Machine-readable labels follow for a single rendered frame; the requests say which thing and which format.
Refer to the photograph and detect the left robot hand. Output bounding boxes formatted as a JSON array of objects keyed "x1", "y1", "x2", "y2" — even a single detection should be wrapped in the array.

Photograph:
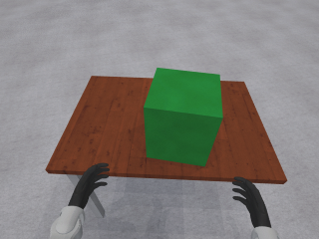
[{"x1": 68, "y1": 162, "x2": 110, "y2": 209}]

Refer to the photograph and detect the right robot forearm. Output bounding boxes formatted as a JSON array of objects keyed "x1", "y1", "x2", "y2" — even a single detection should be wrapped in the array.
[{"x1": 250, "y1": 226, "x2": 280, "y2": 239}]

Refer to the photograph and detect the left robot forearm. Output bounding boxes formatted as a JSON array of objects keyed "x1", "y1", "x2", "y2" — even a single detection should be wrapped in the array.
[{"x1": 49, "y1": 205, "x2": 86, "y2": 239}]

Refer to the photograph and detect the table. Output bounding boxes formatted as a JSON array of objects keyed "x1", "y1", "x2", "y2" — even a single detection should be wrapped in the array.
[{"x1": 45, "y1": 76, "x2": 287, "y2": 219}]

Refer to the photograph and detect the carton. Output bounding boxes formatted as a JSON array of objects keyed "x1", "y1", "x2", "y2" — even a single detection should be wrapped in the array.
[{"x1": 144, "y1": 68, "x2": 223, "y2": 166}]

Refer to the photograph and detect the right robot hand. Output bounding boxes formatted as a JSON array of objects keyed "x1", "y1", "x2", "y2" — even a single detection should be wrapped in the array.
[{"x1": 232, "y1": 176, "x2": 272, "y2": 228}]

